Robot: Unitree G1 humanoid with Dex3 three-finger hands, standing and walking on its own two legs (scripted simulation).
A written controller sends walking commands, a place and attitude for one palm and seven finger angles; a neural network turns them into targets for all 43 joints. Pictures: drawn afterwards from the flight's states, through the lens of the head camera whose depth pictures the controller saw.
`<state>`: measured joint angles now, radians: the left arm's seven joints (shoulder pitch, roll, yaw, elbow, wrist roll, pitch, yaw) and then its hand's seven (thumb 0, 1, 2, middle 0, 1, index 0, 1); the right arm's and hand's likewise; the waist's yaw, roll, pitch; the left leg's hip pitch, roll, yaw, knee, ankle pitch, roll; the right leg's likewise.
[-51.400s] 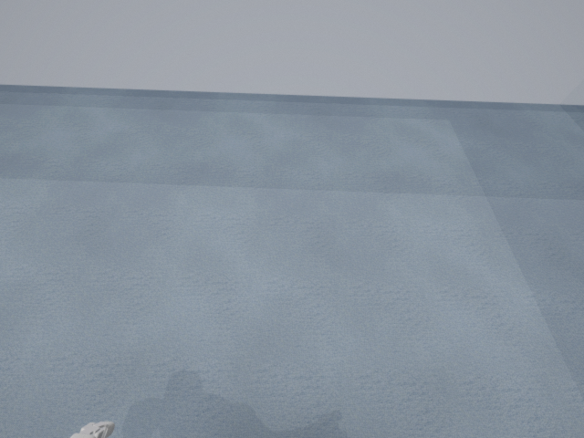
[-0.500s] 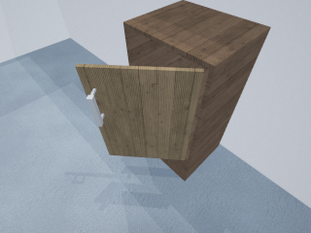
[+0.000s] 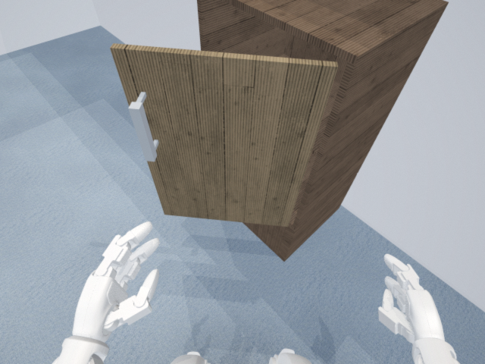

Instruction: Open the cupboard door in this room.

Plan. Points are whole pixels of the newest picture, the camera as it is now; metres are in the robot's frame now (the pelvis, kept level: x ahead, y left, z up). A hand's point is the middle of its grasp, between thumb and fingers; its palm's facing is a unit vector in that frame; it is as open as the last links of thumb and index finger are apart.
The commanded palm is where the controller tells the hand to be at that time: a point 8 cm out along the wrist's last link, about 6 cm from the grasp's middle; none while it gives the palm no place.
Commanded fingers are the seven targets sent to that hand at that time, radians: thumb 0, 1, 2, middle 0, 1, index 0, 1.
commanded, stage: raise the hand with hooked fingers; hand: left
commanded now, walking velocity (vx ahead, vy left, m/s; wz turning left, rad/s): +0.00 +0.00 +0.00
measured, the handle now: (146, 128) +0.58 +0.26 +0.02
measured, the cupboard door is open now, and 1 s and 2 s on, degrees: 41 41 41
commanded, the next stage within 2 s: move the hooked fingers beside the handle in 1.74 s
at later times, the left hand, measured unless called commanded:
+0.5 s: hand (98, 297) +0.21 +0.23 +0.01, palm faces -0.04 -1.00 -0.05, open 11.2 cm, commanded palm +0.19 +0.29 +0.02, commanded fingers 0.00 -0.13 0.46 -0.27 -0.96 -0.27 -0.96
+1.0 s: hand (66, 269) +0.25 +0.29 +0.02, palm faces -0.01 -1.00 -0.07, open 13.7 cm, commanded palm +0.23 +0.34 +0.03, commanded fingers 0.00 -0.50 0.30 -0.30 -1.20 -0.30 -1.20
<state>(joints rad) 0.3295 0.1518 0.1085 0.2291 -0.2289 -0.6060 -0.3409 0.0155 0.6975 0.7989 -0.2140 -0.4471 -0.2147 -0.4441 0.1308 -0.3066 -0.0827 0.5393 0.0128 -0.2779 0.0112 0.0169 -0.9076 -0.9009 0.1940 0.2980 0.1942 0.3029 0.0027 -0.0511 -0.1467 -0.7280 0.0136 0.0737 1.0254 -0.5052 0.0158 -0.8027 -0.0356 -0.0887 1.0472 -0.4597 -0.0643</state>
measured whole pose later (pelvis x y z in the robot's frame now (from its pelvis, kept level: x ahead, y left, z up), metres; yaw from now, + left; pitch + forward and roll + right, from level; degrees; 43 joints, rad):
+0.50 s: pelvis -0.02 +0.03 -0.02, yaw +1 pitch +16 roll -3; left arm 0.32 0.27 0.20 0.04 -0.28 -0.34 -0.31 0.01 0.10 0.55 -0.26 -0.82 -0.26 -0.82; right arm 0.28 -0.20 0.04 0.55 0.02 -0.20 -0.04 0.02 -0.90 -0.90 0.20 0.30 0.20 0.30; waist -0.01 0.03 -0.12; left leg -0.92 0.02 0.03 1.18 -0.54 0.05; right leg -0.94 -0.04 -0.13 1.11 -0.45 -0.03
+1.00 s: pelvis -0.01 +0.04 -0.01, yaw +1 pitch +16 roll -4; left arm 0.14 0.37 0.33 0.23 -0.32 -0.35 -0.44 0.00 -0.44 0.32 -0.30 -1.17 -0.30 -1.16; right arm 0.23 -0.26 0.05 0.51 0.02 -0.22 -0.04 0.02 -0.90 -0.90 0.20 0.30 0.20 0.30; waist 0.00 0.01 -0.12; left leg -0.88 0.01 0.02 1.14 -0.54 0.06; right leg -0.88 -0.04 -0.14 1.05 -0.44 -0.01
